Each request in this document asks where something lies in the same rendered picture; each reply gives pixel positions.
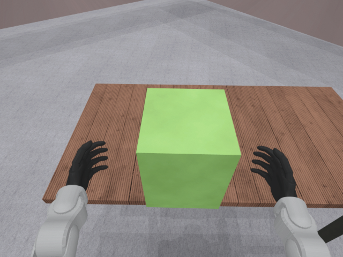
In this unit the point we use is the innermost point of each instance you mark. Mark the carton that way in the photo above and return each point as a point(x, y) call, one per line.
point(187, 148)

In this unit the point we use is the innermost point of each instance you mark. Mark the table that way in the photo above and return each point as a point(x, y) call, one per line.
point(304, 123)

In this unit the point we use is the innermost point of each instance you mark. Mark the left robot forearm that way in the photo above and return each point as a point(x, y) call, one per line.
point(58, 235)

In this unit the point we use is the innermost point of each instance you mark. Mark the robot right hand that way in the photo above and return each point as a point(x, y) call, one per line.
point(279, 174)

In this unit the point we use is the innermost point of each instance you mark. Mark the robot left hand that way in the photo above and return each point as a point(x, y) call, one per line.
point(81, 170)

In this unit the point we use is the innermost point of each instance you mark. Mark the right robot forearm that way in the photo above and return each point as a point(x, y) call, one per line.
point(298, 229)

